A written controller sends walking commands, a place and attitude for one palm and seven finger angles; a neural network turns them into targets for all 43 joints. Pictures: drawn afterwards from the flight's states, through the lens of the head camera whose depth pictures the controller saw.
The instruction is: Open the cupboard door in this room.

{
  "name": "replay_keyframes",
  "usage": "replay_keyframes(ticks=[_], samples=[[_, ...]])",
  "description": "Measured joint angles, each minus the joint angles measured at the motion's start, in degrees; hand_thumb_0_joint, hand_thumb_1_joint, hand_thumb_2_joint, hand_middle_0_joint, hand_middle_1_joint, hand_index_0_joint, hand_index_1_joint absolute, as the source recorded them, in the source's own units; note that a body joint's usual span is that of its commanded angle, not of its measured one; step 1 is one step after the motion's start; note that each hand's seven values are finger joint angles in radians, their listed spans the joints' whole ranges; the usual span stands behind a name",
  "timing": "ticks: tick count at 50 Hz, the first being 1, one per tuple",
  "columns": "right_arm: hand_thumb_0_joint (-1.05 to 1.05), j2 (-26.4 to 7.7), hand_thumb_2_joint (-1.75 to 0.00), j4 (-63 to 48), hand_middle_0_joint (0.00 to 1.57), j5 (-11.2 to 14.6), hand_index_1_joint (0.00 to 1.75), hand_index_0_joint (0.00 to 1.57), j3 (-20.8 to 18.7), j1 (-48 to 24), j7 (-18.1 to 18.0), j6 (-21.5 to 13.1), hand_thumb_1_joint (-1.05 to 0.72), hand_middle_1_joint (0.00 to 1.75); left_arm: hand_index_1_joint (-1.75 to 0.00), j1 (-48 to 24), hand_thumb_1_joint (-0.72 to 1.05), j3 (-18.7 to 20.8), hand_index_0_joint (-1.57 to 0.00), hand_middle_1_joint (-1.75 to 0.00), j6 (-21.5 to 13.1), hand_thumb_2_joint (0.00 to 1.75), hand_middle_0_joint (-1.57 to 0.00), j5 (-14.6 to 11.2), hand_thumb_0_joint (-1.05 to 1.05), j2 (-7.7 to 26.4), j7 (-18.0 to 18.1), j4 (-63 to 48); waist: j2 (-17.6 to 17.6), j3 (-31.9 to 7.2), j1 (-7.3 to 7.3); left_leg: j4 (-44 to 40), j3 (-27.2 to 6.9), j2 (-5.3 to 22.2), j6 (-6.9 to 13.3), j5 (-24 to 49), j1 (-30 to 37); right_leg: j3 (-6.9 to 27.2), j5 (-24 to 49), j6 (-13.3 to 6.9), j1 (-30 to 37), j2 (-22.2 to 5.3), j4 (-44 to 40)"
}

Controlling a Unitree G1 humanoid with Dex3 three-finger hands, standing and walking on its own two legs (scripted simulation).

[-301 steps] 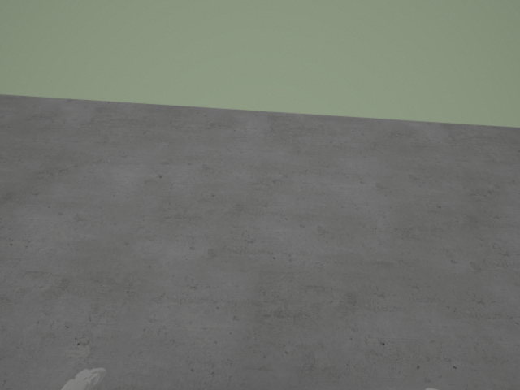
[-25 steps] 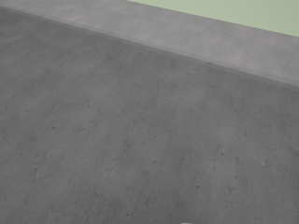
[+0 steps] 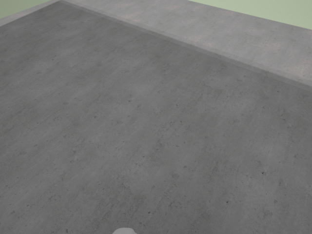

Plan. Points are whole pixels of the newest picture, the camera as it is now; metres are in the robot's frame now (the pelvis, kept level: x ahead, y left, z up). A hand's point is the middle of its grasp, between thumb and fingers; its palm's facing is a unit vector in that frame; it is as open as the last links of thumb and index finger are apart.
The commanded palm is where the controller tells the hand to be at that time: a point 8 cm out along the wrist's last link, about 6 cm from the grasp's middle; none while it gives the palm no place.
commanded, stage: turn or walk to find it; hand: left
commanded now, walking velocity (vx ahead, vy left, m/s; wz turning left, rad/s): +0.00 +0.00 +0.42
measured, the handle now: out of the picture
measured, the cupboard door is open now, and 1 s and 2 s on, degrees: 0 0 0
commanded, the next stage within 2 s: none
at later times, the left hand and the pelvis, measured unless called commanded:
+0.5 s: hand out of the picture +0.02 +0.27 -0.16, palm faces +0.22 -0.95 -0.24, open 7.3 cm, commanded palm none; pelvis -0.03 +0.05 +0.00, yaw +11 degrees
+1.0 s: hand out of the picture -0.06 +0.20 -0.16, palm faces +0.42 -0.87 -0.26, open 7.3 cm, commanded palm none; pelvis -0.04 +0.00 +0.00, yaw +25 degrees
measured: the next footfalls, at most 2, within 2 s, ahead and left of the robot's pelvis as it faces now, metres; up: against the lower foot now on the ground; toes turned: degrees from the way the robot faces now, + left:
left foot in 0.14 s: +0.01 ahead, +0.14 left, +0.00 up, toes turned +8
right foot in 0.66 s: +0.02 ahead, -0.08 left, +0.00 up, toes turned +12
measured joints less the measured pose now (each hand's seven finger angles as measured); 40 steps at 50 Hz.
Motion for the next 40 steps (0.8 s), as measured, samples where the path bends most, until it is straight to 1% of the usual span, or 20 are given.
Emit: replay_keyframes(ticks=[4, 6, 7, 8, 9, 10, 12, 15, 19, 25, 29, 31, 32, 33, 34, 35, 36, 37, 38, 40], samples=[[0.01, 0.8, -0.90, -1.0, 0.19, 0.5, 0.30, 0.20, 0.7, -2.3, -0.1, -0.8, -0.91, 0.30, -0.30, 0.8, 0.91, 0.7, -0.21, -0.30, 0.4, 0.90, -0.20, 0.2, 0.00, 1.7, -0.2, 0.9, -1.6, 0.7, 1.20, -10.8, 2.7, -0.3, 0.7, -1.2, 4.3, -1.7, -0.8, 1.2, -1.6, -1.7, 2.7], [0.01, 1.0, -0.90, -2.0, 0.19, 0.5, 0.30, 0.20, 1.1, -3.1, -0.1, -1.7, -0.91, 0.30, -0.30, 1.3, 0.91, 1.1, -0.21, -0.30, 0.8, 0.90, -0.20, 0.0, 0.00, 2.8, -0.2, 1.4, -2.2, 0.5, 1.37, -18.6, 4.0, -0.6, 1.3, 3.4, 7.4, -2.6, -1.9, 2.2, -2.8, -2.6, 5.4], [0.01, 1.2, -0.90, -2.4, 0.19, 0.5, 0.30, 0.20, 1.2, -3.3, 0.0, -2.3, -0.91, 0.30, -0.30, 1.7, 0.91, 1.3, -0.21, -0.30, 1.2, 0.90, -0.20, -0.2, 0.00, 3.4, -0.2, 1.5, -2.6, 0.2, 1.41, -21.5, 4.2, -0.9, 3.2, 4.7, 8.5, -2.9, -2.8, 2.8, -4.0, -3.3, 7.7], [0.01, 1.8, -0.90, -2.7, 0.19, 0.3, 0.30, 0.20, 1.3, -3.9, -0.1, -2.8, -0.91, 0.30, -0.30, 1.6, 0.91, 1.6, -0.21, -0.30, 1.8, 0.90, -0.20, -0.5, 0.00, 4.2, -0.2, 1.8, -3.8, 0.4, 1.71, -20.9, 4.5, -1.7, 4.8, 4.5, 8.0, -1.1, -7.0, 3.6, -5.7, -3.7, 11.3], [0.01, 2.3, -0.90, -3.0, 0.20, 0.2, 0.30, 0.20, 1.5, -4.3, -0.1, -3.1, -0.91, 0.30, -0.30, 1.5, 0.91, 1.9, -0.21, -0.30, 2.6, 0.90, -0.20, -0.5, 0.00, 4.8, -0.1, 2.1, -4.4, 0.5, 2.01, -20.2, 4.6, -2.1, 5.8, 4.2, 7.7, 1.4, -11.0, 4.0, -7.6, -3.1, 15.8], [0.01, 2.7, -0.90, -3.2, 0.20, 0.1, 0.30, 0.20, 1.8, -4.5, -0.2, -3.3, -0.91, 0.30, -0.30, 1.5, 0.91, 2.0, -0.20, -0.30, 3.3, 0.90, -0.20, -0.5, 0.00, 5.2, 0.0, 2.4, -4.7, 0.4, 2.12, -20.3, 4.6, -2.2, 6.5, 4.2, 7.8, 3.4, -13.1, 4.2, -9.3, -2.1, 20.2], [0.01, 3.3, -0.90, -3.6, 0.20, 0.0, 0.30, 0.20, 2.3, -4.4, -0.7, -3.6, -0.91, 0.30, -0.30, 1.2, 0.91, 2.2, -0.20, -0.30, 4.0, 0.90, -0.20, -0.4, 0.00, 5.6, -0.1, 3.0, -4.4, -0.1, 1.92, -22.4, 3.9, -2.3, 6.9, 5.5, 8.4, 6.1, -12.8, 4.6, -12.0, -0.6, 27.5], [0.01, 3.6, -0.90, -3.6, 0.20, 0.1, 0.30, 0.20, 2.8, -4.1, -1.2, -3.7, -0.91, 0.30, -0.30, 0.4, 0.91, 2.2, -0.20, -0.30, 3.6, 0.90, -0.20, -0.4, 0.01, 5.5, -0.7, 2.9, -3.6, -0.5, 1.74, -26.4, 2.6, -2.9, 7.3, 8.2, 9.7, 8.6, -8.7, 5.2, -14.2, 0.4, 32.8], [0.01, 3.9, -0.90, -3.6, 0.20, 0.2, 0.30, 0.20, 3.0, -3.3, -1.3, -4.1, -0.91, 0.30, -0.30, -0.8, 0.91, 2.0, -0.20, -0.30, 3.0, 0.90, -0.20, -0.5, 0.00, 5.1, -0.8, 2.1, -3.0, -1.0, 1.42, -30.2, 1.4, -4.2, 7.8, 10.7, 10.5, 10.6, -6.0, 6.1, -14.4, 0.7, 33.1], [0.01, 4.1, -0.90, -3.3, 0.20, 0.0, 0.30, 0.20, 2.6, -1.4, -1.2, -3.8, -0.90, 0.30, -0.30, -3.3, 0.91, 1.8, -0.20, -0.30, 3.0, 0.90, -0.20, -0.7, 0.00, 4.1, -0.4, 0.8, -2.0, -1.1, -0.16, -31.1, -0.8, -5.6, 7.8, 12.2, 9.7, 11.6, -8.4, 6.4, -11.6, 1.6, 26.4], [0.01, 3.6, -0.90, -2.8, 0.20, -0.3, 0.30, 0.20, 2.1, 0.0, -1.2, -3.3, -0.90, 0.30, -0.30, -5.3, 0.91, 1.3, -0.20, -0.30, 2.7, 0.90, -0.20, -1.0, 0.00, 2.9, -0.3, -0.4, -0.6, -0.9, -1.51, -30.0, -2.7, -6.1, 7.0, 12.6, 8.0, 11.6, -10.0, 5.7, -8.6, 3.1, 18.4], [0.01, 3.1, -0.90, -2.5, 0.20, -0.4, 0.30, 0.20, 1.8, 0.7, -1.1, -2.9, -0.90, 0.30, -0.30, -5.9, 0.91, 1.0, -0.20, -0.30, 2.1, 0.90, -0.20, -1.2, 0.00, 2.3, -0.2, -1.1, 0.1, -0.9, -1.91, -28.9, -3.6, -6.3, 6.3, 12.6, 6.9, 11.4, -8.0, 5.3, -6.2, 4.0, 12.3], [0.01, 2.9, -0.90, -2.3, 0.20, -0.3, 0.30, 0.20, 1.6, 1.0, -1.0, -2.7, -0.90, 0.30, -0.30, -6.0, 0.91, 0.8, -0.20, -0.30, 1.7, 0.90, -0.20, -1.3, 0.00, 2.0, -0.2, -1.5, 0.3, -1.0, -1.95, -28.0, -4.0, -6.5, 5.9, 12.3, 6.1, 11.1, -5.5, 5.1, -4.6, 4.2, 8.1], [0.01, 2.7, -0.90, -2.2, 0.20, -0.1, 0.30, 0.20, 1.4, 1.5, -1.0, -2.6, -0.90, 0.30, -0.30, -5.9, 0.91, 0.7, -0.20, -0.30, 1.3, 0.90, -0.20, -1.3, 0.00, 1.9, -0.2, -2.0, 0.3, -1.3, -1.89, -26.7, -4.2, -7.0, 5.4, 11.9, 5.2, 10.8, -3.1, 4.5, -2.6, 4.2, 3.4], [0.01, 2.2, -0.90, -1.9, 0.20, 0.1, 0.30, 0.20, 1.1, 1.6, -0.9, -2.4, -0.90, 0.30, -0.30, -5.9, 0.91, 0.6, -0.20, -0.30, 0.7, 0.90, -0.20, -1.0, 0.00, 1.3, -0.1, -2.0, 1.5, -1.2, -1.83, -24.7, -4.9, -6.5, 5.0, 10.9, 4.2, 10.0, -2.8, 2.9, -2.0, 4.9, 2.2], [0.01, 1.8, -0.90, -1.7, 0.20, 0.2, 0.30, 0.20, 0.8, 1.7, -0.9, -2.0, -0.91, 0.30, -0.30, -5.8, 0.91, 0.3, -0.20, -0.30, 0.5, 0.90, -0.20, -0.8, 0.00, 0.7, 0.0, -2.1, 2.3, -1.0, -1.93, -20.7, -5.2, -6.3, 4.5, 6.4, 2.8, 9.2, -2.8, 1.5, -2.0, 5.1, 2.6], [0.01, 1.5, -0.90, -1.6, 0.20, 0.1, 0.30, 0.20, 0.4, 1.9, -0.9, -1.6, -0.91, 0.30, -0.30, -5.4, 0.91, -0.1, -0.20, -0.30, 0.4, 0.90, -0.20, -0.7, 0.00, 0.4, 0.0, -2.2, 2.5, -1.1, -2.04, -15.1, -4.9, -6.7, 4.0, 2.2, 0.9, 8.5, -2.9, 0.5, -1.9, 4.8, 2.9], [0.01, 1.2, -0.90, -1.4, 0.20, 0.0, 0.30, 0.20, 0.2, 2.1, -0.8, -1.2, -0.91, 0.30, -0.30, -4.8, 0.91, -0.2, -0.20, -0.30, 0.3, 0.90, -0.20, -0.7, 0.00, 0.0, 0.0, -2.3, 2.4, -1.3, -2.05, -9.2, -4.5, -6.9, 3.6, -0.2, -1.0, 7.9, -2.8, 0.0, -1.5, 4.3, 2.7], [0.01, 1.0, -0.90, -1.2, 0.20, -0.1, 0.30, 0.20, 0.0, 2.1, -0.6, -0.9, -0.91, 0.30, -0.30, -4.3, 0.91, -0.2, -0.20, -0.30, 0.3, 0.90, -0.20, -0.7, 0.00, -0.2, 0.1, -2.3, 2.3, -1.4, -1.93, -3.7, -3.9, -6.7, 3.2, -0.8, -2.6, 7.4, -2.5, -0.3, -1.0, 3.9, 2.0], [0.01, 0.5, -0.90, -1.0, 0.20, -0.2, 0.30, 0.20, -0.4, 2.1, -0.3, -0.6, -0.91, 0.30, -0.30, -3.3, 0.91, -0.3, -0.21, -0.30, 0.4, 0.90, -0.20, -0.8, 0.00, -0.5, 0.1, -1.9, 2.1, -1.5, -1.86, 4.9, -3.0, -5.6, 2.5, 0.9, -4.8, 6.5, -1.7, -0.4, 0.1, 3.4, 0.5]])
